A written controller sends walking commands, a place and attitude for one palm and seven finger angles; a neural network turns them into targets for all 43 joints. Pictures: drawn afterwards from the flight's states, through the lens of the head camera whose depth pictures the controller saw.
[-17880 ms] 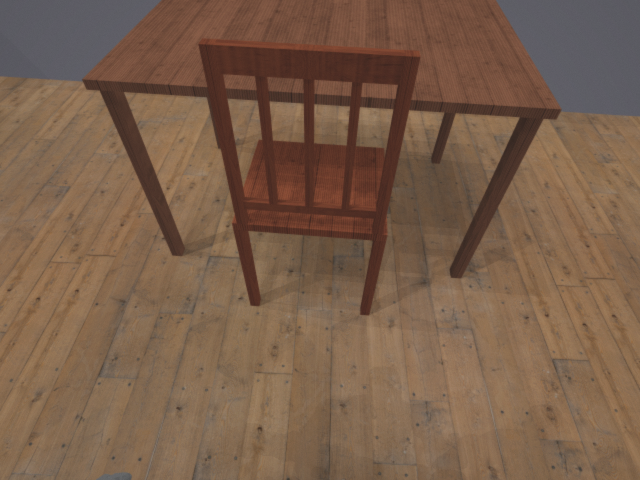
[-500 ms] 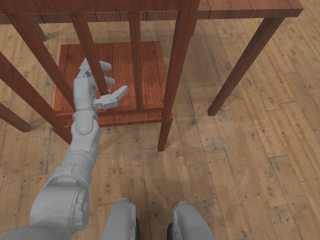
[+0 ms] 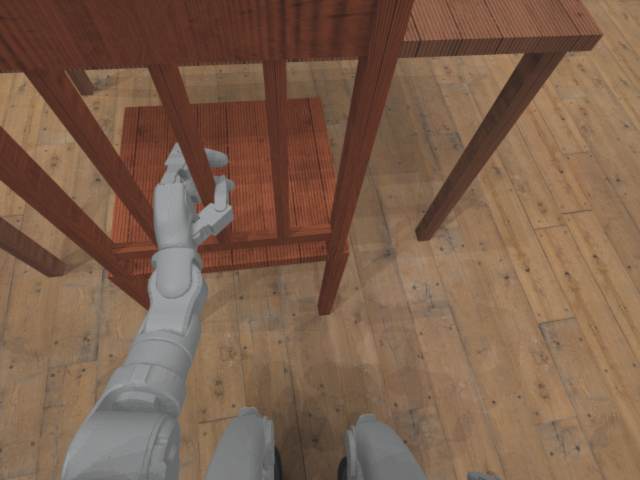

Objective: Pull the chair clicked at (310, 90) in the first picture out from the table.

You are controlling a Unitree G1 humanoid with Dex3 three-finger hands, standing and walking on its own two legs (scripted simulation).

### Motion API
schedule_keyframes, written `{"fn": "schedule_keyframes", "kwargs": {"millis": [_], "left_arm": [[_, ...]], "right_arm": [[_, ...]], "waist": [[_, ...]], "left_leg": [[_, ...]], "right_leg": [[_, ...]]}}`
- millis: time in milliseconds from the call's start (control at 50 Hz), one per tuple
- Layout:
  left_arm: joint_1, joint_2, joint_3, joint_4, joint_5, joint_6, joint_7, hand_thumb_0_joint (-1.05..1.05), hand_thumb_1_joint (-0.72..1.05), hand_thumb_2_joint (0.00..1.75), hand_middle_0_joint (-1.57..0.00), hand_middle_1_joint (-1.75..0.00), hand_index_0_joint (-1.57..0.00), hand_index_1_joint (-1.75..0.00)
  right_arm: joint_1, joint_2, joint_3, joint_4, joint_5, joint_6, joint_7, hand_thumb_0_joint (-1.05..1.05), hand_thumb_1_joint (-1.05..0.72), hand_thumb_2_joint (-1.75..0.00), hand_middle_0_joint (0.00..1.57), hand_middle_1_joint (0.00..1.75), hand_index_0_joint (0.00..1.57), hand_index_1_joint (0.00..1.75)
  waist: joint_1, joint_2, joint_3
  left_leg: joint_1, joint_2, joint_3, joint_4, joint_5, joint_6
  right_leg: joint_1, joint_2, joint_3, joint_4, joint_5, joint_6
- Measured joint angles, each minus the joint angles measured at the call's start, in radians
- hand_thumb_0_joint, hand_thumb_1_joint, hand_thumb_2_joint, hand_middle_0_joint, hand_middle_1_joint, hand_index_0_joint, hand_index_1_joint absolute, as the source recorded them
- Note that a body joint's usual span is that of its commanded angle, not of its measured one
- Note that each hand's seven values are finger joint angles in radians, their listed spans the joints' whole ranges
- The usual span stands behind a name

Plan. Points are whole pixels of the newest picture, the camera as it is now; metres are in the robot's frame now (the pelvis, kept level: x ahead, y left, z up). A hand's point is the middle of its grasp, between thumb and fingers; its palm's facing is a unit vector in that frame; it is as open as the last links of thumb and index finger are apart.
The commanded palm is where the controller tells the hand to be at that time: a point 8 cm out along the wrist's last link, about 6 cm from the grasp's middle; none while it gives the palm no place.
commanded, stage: hook a spindle and tug to test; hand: left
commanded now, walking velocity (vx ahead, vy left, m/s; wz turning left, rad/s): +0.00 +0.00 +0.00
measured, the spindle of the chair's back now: (202, 176) +0.48 +0.13 +0.04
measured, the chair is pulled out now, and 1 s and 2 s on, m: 0.01 0.06 0.19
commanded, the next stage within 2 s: step backward, pulling the chair out in 0.28 s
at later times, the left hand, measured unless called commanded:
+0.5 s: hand (225, 222) +0.42 +0.10 +0.02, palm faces +0.01 -0.99 -0.13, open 5.7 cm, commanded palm +0.39 +0.15 +0.02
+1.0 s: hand (223, 238) +0.39 +0.10 +0.04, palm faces -0.10 -0.99 -0.13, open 5.2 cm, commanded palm +0.37 +0.15 +0.04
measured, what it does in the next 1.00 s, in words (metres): rises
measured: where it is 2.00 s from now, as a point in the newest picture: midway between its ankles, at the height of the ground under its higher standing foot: outside the picture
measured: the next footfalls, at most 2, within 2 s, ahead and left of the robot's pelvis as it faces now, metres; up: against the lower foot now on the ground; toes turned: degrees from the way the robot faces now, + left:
left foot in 1.94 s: -0.11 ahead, +0.14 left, +0.00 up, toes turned +0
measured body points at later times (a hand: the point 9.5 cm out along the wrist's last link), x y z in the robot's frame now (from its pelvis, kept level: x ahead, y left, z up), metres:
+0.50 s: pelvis +0.02 +0.00 +0.03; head +0.15 +0.00 +0.47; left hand +0.41 +0.16 +0.03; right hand +0.12 -0.24 -0.10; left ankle +0.02 +0.09 -0.63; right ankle -0.02 -0.12 -0.63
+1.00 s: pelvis +0.02 +0.01 +0.10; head +0.13 -0.01 +0.54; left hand +0.39 +0.16 +0.05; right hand +0.09 -0.24 -0.04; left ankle +0.02 +0.09 -0.63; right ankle -0.03 -0.11 -0.63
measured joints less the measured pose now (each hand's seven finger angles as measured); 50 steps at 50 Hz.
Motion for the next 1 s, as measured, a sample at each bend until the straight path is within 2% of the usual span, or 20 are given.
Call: {"fn": "schedule_keyframes", "kwargs": {"millis": [260, 400, 420, 460, 480, 540, 580, 660, 740, 800, 860, 1000], "left_arm": [[0.142, -0.037, -0.057, -0.15, -0.011, 0.019, -0.008, 0.01, 0.76, 0.78, -0.37, -1.4, -0.37, -1.43], [0.16, -0.045, -0.073, -0.167, -0.001, 0.005, -0.017, 0.01, 0.75, 0.79, -0.39, -1.4, -0.37, -1.43], [0.156, -0.039, -0.075, -0.181, 0.004, 0.032, -0.017, 0.01, 0.74, 0.79, -0.39, -1.39, -0.37, -1.43], [0.144, -0.012, -0.088, -0.203, 0.015, 0.14, -0.019, 0.03, 0.73, 0.8, -0.39, -1.35, -0.37, -1.43], [0.142, -0.001, -0.098, -0.198, 0.017, 0.193, -0.02, 0.03, 0.72, 0.8, -0.39, -1.32, -0.37, -1.43], [0.14, 0.012, -0.121, -0.13, -0.001, 0.307, -0.022, 0.06, 0.72, 0.8, -0.36, -1.23, -0.38, -1.44], [0.137, 0.007, -0.122, -0.068, -0.02, 0.339, -0.027, 0.07, 0.73, 0.8, -0.33, -1.17, -0.39, -1.44], [0.115, 0.002, -0.128, 0.034, -0.021, 0.346, -0.049, 0.07, 0.74, 0.79, -0.3, -1.12, -0.43, -1.45], [0.076, 0.003, -0.142, 0.094, -0.012, 0.332, -0.065, 0.08, 0.73, 0.78, -0.28, -1.12, -0.46, -1.45], [0.07, 0.005, -0.143, 0.109, -0.01, 0.324, -0.077, 0.07, 0.74, 0.78, -0.26, -1.12, -0.48, -1.45], [0.085, 0.005, -0.145, 0.106, -0.009, 0.317, -0.09, 0.07, 0.74, 0.77, -0.26, -1.12, -0.48, -1.45], [0.108, 0.007, -0.11, 0.106, -0.023, 0.296, -0.104, 0.07, 0.73, 0.79, -0.27, -1.1, -0.49, -1.45]], "right_arm": [[-0.021, 0.002, -0.007, -0.031, 0.008, -0.005, 0.0, 0.01, -0.91, -0.89, 0.2, 0.3, 0.2, 0.3], [-0.046, 0.002, -0.006, -0.03, 0.008, -0.019, -0.01, 0.01, -0.91, -0.89, 0.2, 0.3, 0.2, 0.3], [-0.058, 0.005, -0.006, -0.032, 0.024, -0.003, -0.022, 0.01, -0.91, -0.89, 0.2, 0.3, 0.2, 0.3], [-0.071, 0.015, -0.003, -0.054, 0.055, 0.039, -0.062, 0.01, -0.91, -0.89, 0.2, 0.3, 0.2, 0.3], [-0.069, 0.018, 0.002, -0.064, 0.067, 0.052, -0.081, 0.01, -0.91, -0.89, 0.2, 0.3, 0.2, 0.3], [-0.052, 0.015, 0.023, -0.082, 0.09, 0.078, -0.121, 0.01, -0.91, -0.89, 0.2, 0.3, 0.2, 0.3], [-0.041, 0.012, 0.037, -0.081, 0.096, 0.086, -0.141, 0.01, -0.91, -0.89, 0.2, 0.3, 0.2, 0.3], [-0.038, -0.003, 0.045, -0.057, 0.099, 0.089, -0.167, 0.01, -0.91, -0.89, 0.2, 0.3, 0.2, 0.3], [-0.052, -0.022, 0.033, -0.024, 0.091, 0.083, -0.182, 0.01, -0.91, -0.89, 0.2, 0.3, 0.2, 0.3], [-0.058, -0.032, 0.019, -0.01, 0.082, 0.071, -0.184, 0.01, -0.91, -0.89, 0.2, 0.3, 0.2, 0.3], [-0.048, -0.036, 0.007, -0.003, 0.076, 0.057, -0.181, 0.01, -0.91, -0.89, 0.2, 0.3, 0.2, 0.3], [-0.065, -0.006, 0.013, 0.024, 0.057, 0.02, -0.17, 0.01, -0.91, -0.89, 0.2, 0.3, 0.2, 0.3]], "waist": [[0.028, -0.004, 0.0], [0.038, -0.009, 0.0], [0.035, -0.011, 0.024], [0.025, -0.013, 0.089], [0.02, -0.008, 0.105], [0.01, 0.01, 0.103], [0.008, 0.008, 0.102], [0.006, 0.003, 0.119], [0.013, -0.008, 0.163], [0.014, -0.015, 0.191], [0.018, -0.014, 0.195], [0.026, -0.011, 0.233]], "left_leg": [[0.048, -0.004, 0.004, -0.028, -0.012, -0.004], [0.044, -0.01, -0.005, -0.016, -0.017, -0.008], [0.067, -0.012, -0.005, -0.022, -0.016, -0.008], [0.162, -0.021, -0.003, -0.078, 0.004, 0.001], [0.209, -0.024, -0.004, -0.121, 0.019, -0.006], [0.334, -0.03, 0.005, -0.278, 0.081, -0.002], [0.413, -0.033, 0.017, -0.373, 0.121, 0.0], [0.529, -0.029, 0.021, -0.515, 0.178, 0.0], [0.592, -0.027, 0.024, -0.592, 0.233, 0.002], [0.63, -0.03, 0.031, -0.638, 0.271, 0.003], [0.664, -0.033, 0.039, -0.678, 0.255, 0.012], [0.704, -0.039, 0.067, -0.709, 0.28, 0.007]], "right_leg": [[0.044, -0.002, 0.006, -0.024, -0.01, -0.002], [0.044, -0.006, -0.002, -0.008, -0.023, -0.006], [0.068, -0.008, -0.002, -0.015, -0.025, -0.005], [0.161, -0.016, 0.0, -0.077, 0.066, -0.001], [0.208, -0.018, 0.001, -0.115, 0.062, 0.001], [0.33, -0.02, 0.012, -0.267, 0.077, 0.006], [0.405, -0.024, 0.023, -0.365, 0.19, 0.014], [0.52, -0.019, 0.024, -0.505, 0.201, 0.021], [0.584, -0.017, 0.025, -0.592, 0.266, 0.028], [0.607, -0.02, 0.031, -0.617, 0.312, 0.026], [0.629, -0.022, 0.039, -0.639, 0.303, 0.021], [0.664, -0.032, 0.056, -0.67, 0.288, 0.019]]}}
